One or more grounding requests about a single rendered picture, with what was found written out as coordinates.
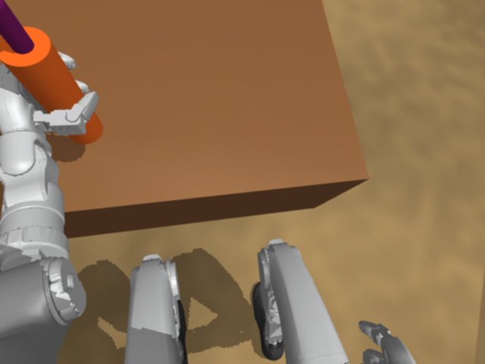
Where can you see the bottle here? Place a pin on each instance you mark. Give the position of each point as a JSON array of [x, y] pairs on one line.
[[30, 56]]

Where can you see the right robot foot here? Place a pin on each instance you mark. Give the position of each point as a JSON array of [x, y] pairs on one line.
[[270, 351]]

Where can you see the right robot hand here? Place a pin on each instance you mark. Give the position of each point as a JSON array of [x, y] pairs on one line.
[[393, 349]]

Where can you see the left robot hand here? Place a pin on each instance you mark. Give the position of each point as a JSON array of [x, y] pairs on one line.
[[20, 111]]

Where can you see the left robot arm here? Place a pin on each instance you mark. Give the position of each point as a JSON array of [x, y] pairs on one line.
[[40, 292]]

